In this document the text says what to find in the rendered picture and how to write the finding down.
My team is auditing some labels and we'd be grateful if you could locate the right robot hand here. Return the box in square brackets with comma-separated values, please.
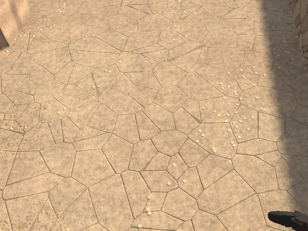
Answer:
[268, 211, 308, 231]

